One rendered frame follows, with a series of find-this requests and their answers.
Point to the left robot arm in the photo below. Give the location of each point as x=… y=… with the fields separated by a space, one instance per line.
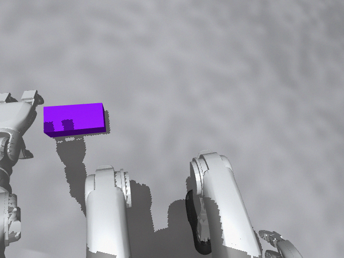
x=10 y=220

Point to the right robot hand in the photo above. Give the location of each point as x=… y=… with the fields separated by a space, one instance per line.
x=285 y=248

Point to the carton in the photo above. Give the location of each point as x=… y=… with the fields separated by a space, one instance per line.
x=65 y=120

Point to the right robot foot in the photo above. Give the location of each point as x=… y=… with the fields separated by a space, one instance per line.
x=201 y=246

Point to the left robot hand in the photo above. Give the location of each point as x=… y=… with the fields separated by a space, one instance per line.
x=19 y=116

